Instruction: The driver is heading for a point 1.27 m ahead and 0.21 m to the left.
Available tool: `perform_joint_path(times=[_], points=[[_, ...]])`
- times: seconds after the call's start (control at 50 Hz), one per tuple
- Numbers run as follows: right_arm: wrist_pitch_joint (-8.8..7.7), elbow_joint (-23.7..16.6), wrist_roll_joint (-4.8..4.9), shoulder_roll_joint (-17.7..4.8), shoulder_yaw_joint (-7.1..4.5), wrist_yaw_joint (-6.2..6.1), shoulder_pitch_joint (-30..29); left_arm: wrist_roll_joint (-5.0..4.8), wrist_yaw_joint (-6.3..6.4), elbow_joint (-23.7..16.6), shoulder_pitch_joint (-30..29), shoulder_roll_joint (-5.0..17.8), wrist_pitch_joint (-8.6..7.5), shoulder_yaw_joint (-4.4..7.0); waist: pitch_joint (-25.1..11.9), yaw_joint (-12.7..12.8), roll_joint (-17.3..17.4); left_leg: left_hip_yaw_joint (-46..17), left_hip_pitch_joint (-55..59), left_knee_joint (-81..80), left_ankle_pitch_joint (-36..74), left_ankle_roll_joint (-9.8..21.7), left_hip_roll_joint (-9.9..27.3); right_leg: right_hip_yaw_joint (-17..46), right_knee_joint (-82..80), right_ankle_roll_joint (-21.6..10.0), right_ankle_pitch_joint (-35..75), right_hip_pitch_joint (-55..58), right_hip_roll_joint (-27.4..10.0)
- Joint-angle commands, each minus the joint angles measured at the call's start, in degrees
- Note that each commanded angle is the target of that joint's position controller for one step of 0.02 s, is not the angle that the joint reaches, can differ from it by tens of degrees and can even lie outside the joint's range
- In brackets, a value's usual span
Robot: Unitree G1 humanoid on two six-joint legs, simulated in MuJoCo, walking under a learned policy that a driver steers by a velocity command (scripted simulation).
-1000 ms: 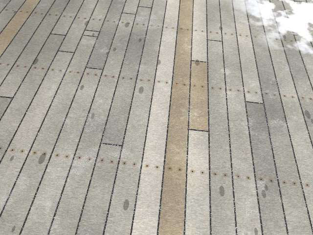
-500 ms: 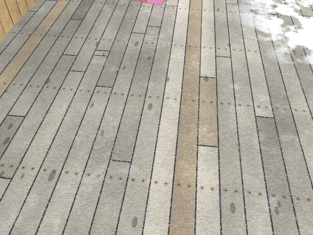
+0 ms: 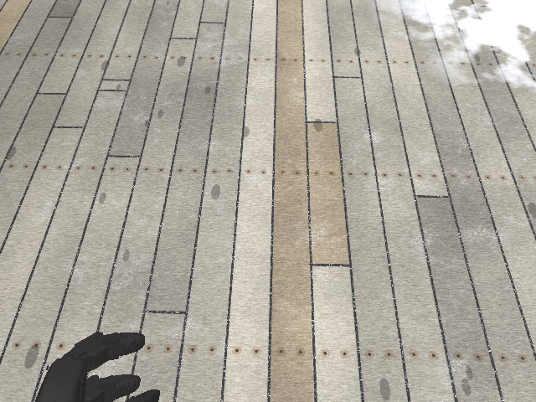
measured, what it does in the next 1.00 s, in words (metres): walks ahead: left foot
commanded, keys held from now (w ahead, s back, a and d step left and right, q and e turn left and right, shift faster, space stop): w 0.98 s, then w+q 0.02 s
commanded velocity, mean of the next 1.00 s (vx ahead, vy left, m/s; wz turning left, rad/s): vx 0.49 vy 0.00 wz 0.00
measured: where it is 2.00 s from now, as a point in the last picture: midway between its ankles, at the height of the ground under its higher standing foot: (218, 178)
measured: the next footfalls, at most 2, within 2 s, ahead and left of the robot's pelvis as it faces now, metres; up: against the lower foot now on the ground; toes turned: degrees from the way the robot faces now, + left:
left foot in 0.52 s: +0.49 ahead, +0.12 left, +0.00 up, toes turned +1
right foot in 1.06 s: +0.78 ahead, -0.13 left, +0.00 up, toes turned -1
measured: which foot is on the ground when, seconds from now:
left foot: down 0.00-0.02, up 0.04-0.50, down 0.52-1.00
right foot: down 0.00-0.52, up 0.54-1.00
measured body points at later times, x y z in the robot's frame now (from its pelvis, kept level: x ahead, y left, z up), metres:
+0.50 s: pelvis +0.29 +0.00 +0.01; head +0.32 +0.01 +0.46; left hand +0.26 +0.28 -0.13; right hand +0.51 -0.22 -0.07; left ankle +0.45 +0.12 -0.71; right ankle +0.13 -0.11 -0.72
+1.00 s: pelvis +0.56 +0.01 +0.02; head +0.59 +0.00 +0.47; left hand +0.78 +0.24 -0.07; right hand +0.55 -0.28 -0.11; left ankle +0.45 +0.12 -0.72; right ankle +0.74 -0.13 -0.69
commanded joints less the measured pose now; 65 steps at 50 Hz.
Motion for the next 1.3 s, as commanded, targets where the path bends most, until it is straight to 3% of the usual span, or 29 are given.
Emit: perform_joint_path(times=[0.02, 0.04, 0.06, 0.08, 0.1, 0.14, 0.18, 0.26, 0.4, 0.48, 0.52, 0.54, 0.56, 0.58, 0.6, 0.62, 0.68, 0.76, 0.78, 0.86, 0.96, 1.02, 1.06, 1.08, 1.1, 1.12, 1.16, 1.22, 1.3], points=[[-0.77, -5.67, -1.23, -3.08, 0.15, -0.06, 2.44, 1.55, 1.48, 3.61, 26.57, 17.64, 0.27, 6.0, -20.99, 13.03, -7.59, 0.98, -35.14, 43.73, 27.4, 2.63, 1.27, 25.2, 0.98, -11.44, -9.68, 52.57, -16.65], [-2.22, -4.67, 0.03, -1.88, 0.73, 0.33, 3.68, 0.93, 1.01, 4.75, 27.67, 14.69, 0.4, 5.03, -26.97, 12.37, -15.41, -5.81, -44.33, 55.85, -5.21, 2.0, -4.53, 47.39, -11.9, -15.77, -22.88, 54.87, -23.06], [-3.24, -6.51, 1.76, -8.31, -1.15, 0.67, -2.65, 0.51, 0.94, 4.45, 22.43, 10.93, 0.25, 3.7, -15.31, 12.04, -10.66, -7.4, -50.7, 60.16, -2.98, 3.08, -0.52, 41.34, -14.26, -12.24, -27.32, 46.18, -20.74], [-3.77, -8.06, 2.28, -9.14, -1.36, 0.69, -7.92, 0.52, 1.03, 3.96, 18.05, 9.11, 0.17, 3.11, -8.31, 10.68, -6.86, -5.45, -51.16, 58.85, 2.2, 3.98, 2.35, 32.62, -15.17, -10.28, -23.07, 37.25, -18.52], [-3.69, -8.28, 1.33, -8.21, -1.42, 0.35, -10.31, 0.96, 0.74, 3.91, 14.56, 7.53, -0.05, 2.52, -3.69, 8.64, -1.93, -4.31, -48.65, 55.13, 6.67, 3.98, 4.69, 25.46, -16.99, -8.78, -15.36, 28.46, -15.54], [-2.55, -7.69, 0.21, -6.06, -1.51, 0.25, -7.74, 1.82, 0.5, 4.02, 11.56, 6.28, -0.83, 2.27, -2.87, 4.97, -4.23, -5.0, -42.08, 50.36, 11.07, 3.3, 7.4, 18.91, -19.66, -8.72, -7.26, 20.34, -12.7], [-1.35, -7.79, 0.08, -4.29, -1.29, 0.08, -7.44, 1.53, 0.48, 5.28, 11.82, 6.97, -1.53, 2.43, -1.77, 3.66, -3.81, -4.35, -41.02, 47.56, 12.26, 2.33, 8.0, 15.8, -22.36, -9.94, -5.29, 16.01, -12.33], [-1.11, -10.95, -1.01, -5.03, -1.52, 0.04, -16.04, 1.35, 1.56, 7.59, 15.41, 8.25, -1.52, 2.61, 1.17, 5.37, -1.03, -3.49, -47.84, 34.93, 24.55, 0.54, 7.83, 10.24, -24.08, -9.27, -0.08, 18.07, -10.34], [-2.59, -15.83, -0.07, -3.55, -0.05, 2.31, -30.03, 0.08, 2.48, 11.93, 24.15, 10.53, -0.01, 2.85, 3.48, 10.37, -0.73, -0.64, -45.28, 13.88, 33.69, 1.5, 3.75, 5.82, -21.49, -7.11, 3.16, 25.95, -11.45], [-2.85, -17.11, -0.01, -6.05, -0.72, 3.24, -29.18, 0.16, 2.87, 12.96, 24.18, 11.96, 1.51, 3.36, 1.05, 7.91, -2.81, 0.0, -41.82, 11.08, 23.9, 4.38, 1.72, 6.82, -14.47, -5.29, 15.33, 34.12, -14.49], [-2.85, -13.56, -0.06, -9.97, -2.86, 2.68, -15.87, 0.6, 3.01, 12.64, 22.6, 11.63, 2.26, 2.99, -7.62, 0.8, -3.3, 2.81, -22.41, 9.86, 23.5, 7.45, -1.22, 3.75, 1.65, -2.89, 30.55, 31.23, -10.68], [-2.63, -11.46, -0.76, -14.12, -4.05, 2.06, -5.19, 1.79, 3.2, 11.11, 23.36, 9.31, 2.2, 1.82, -16.85, -2.6, 1.9, -7.63, -3.76, 12.76, 25.61, 11.09, 8.26, 1.41, 19.27, -0.94, 16.92, 19.4, -7.3], [-2.26, -9.81, -0.64, -17.51, -4.88, 2.39, -2.06, 1.47, 2.37, 11.13, 31.36, 1.35, 0.92, -0.4, -24.16, 1.66, 17.58, -35.51, 15.72, 6.51, 10.67, 20.13, 20.42, 2.0, 38.89, 2.82, -22.77, -4.49, 3.81], [-2.26, -10.45, -0.25, -11.29, -3.19, 2.37, -2.46, 0.1, 2.15, 11.85, 27.61, 7.46, -0.38, 0.86, -22.98, -0.81, 12.54, -40.84, 15.15, 1.03, 4.21, 18.55, 20.1, 9.82, 45.63, 1.98, -30.06, -11.13, 2.12], [-2.38, -11.18, -0.39, -9.33, -2.45, 2.14, -7.05, -1.36, 1.94, 9.77, 21.72, 10.76, -1.24, 1.8, -14.17, -0.4, 9.45, -32.28, 8.09, -0.17, 6.86, 16.1, 18.4, 9.05, 46.48, 1.13, -25.65, -14.77, -0.76], [-2.4, -11.8, -0.86, -8.65, -2.08, 2.25, -9.88, -0.03, 2.24, 8.95, 16.43, 10.25, -1.56, 1.61, -8.15, 0.06, 3.55, -22.24, -1.89, 0.22, 23.01, 13.04, 14.84, 7.08, 42.51, 0.58, -22.07, -11.06, -3.98], [-2.94, -12.3, -1.63, -5.89, -1.55, 2.31, -15.67, 0.11, 2.36, 9.27, 18.59, 8.07, -0.29, 1.89, -5.44, 5.76, 4.59, -17.8, -13.95, -6.19, 22.05, 15.05, 12.4, 7.07, 36.85, 2.08, -14.62, -5.5, -7.33], [-3.39, -10.63, -0.99, -7.21, -1.93, 1.75, -13.6, 1.35, 2.91, 8.06, 14.05, 6.08, 1.53, 1.56, -1.46, 5.78, 1.51, -11.79, -17.04, -10.99, 23.36, 14.95, 10.7, 5.73, 27.88, 4.07, -8.01, -9.01, -8.3], [-3.25, -10.21, -1.02, -9.68, -2.47, 1.48, -13.29, 1.21, 2.77, 7.32, 13.08, 5.09, 1.39, 1.12, -1.0, 6.09, 4.28, -11.34, -17.47, -11.57, 23.68, 15.73, 12.16, 5.97, 23.67, 4.66, -5.23, -9.7, -8.74], [-2.69, -8.6, -0.25, -9.75, -2.56, 0.74, -10.47, 1.12, 2.0, 5.65, 4.83, 4.89, 0.38, 0.71, 1.01, 3.12, 2.85, -4.57, -17.17, -11.67, 25.46, 12.97, 8.75, 3.39, 9.12, 5.23, 6.34, -6.77, -6.31], [-1.53, -5.71, 0.35, -10.42, -2.88, 0.49, -6.19, 0.4, 0.68, 3.14, -1.55, 5.66, -0.18, 0.65, 2.07, 1.71, 3.81, -4.73, -9.61, -8.5, 25.8, 11.81, 12.08, 3.43, 1.71, 3.49, 5.49, -6.4, -4.6], [-0.61, -5.27, 0.58, -11.18, -3.24, 0.18, -6.94, 0.52, 0.26, 3.32, 1.49, 7.88, -0.74, 1.55, 0.42, 4.76, 5.0, -6.36, -6.56, -2.67, 34.27, 10.29, 13.36, 2.78, -1.0, 1.32, -0.45, -0.16, -2.96], [-0.19, -6.13, 0.0, -9.07, -2.27, 0.05, -7.96, 1.05, 1.06, 7.71, 17.27, 12.65, -0.99, 4.04, -9.75, 12.2, 3.32, -3.13, -13.73, 16.08, 40.44, 7.34, 7.97, 3.19, -1.05, -1.76, -0.11, 23.3, -3.6], [-0.82, -8.06, -0.82, -3.56, -0.46, 0.3, -3.5, 2.18, 1.6, 8.95, 25.28, 18.65, -0.72, 5.55, -19.63, 12.44, -7.81, 0.98, -33.52, 38.05, 21.33, 3.46, 0.66, 22.54, -0.94, -8.19, -4.23, 46.22, -18.18], [-1.79, -7.32, 0.19, -2.07, 0.05, 0.33, -1.38, 1.53, 1.4, 9.75, 27.14, 16.43, -0.23, 5.01, -24.45, 12.31, -16.25, -4.0, -45.6, 50.72, -7.22, 2.32, -4.34, 41.47, -9.89, -12.61, -15.59, 51.67, -24.15], [-2.37, -7.74, 1.78, -8.45, -1.69, 0.43, -5.29, 1.18, 1.42, 9.14, 23.66, 12.15, -0.32, 3.67, -16.19, 12.69, -10.02, -8.06, -50.85, 56.2, -5.16, 3.12, -0.94, 36.35, -11.96, -9.84, -21.31, 45.01, -22.41], [-2.09, -8.96, 1.55, -8.83, -2.28, -0.07, -11.19, 1.31, 1.4, 8.29, 15.57, 7.6, -0.7, 2.32, -5.36, 9.77, -4.38, -5.97, -49.7, 52.67, 4.54, 3.77, 3.95, 21.92, -15.64, -5.69, -15.49, 30.0, -17.72], [0.05, -8.09, 1.02, -5.67, -2.63, -0.16, -8.75, 2.19, 1.29, 8.94, 11.59, 5.15, -1.73, 2.02, -2.44, 6.24, -5.65, -6.31, -42.8, 48.75, 11.81, 3.28, 6.51, 10.5, -20.13, -4.43, -5.04, 20.83, -13.83], [1.19, -10.37, 0.79, -4.09, -2.65, -0.04, -11.84, 2.57, 2.14, 10.72, 12.54, 7.95, -2.22, 2.94, -0.01, 5.46, -3.32, -7.17, -47.45, 41.94, 19.97, 1.85, 6.74, 2.68, -22.18, -5.78, 3.67, 20.78, -14.36]])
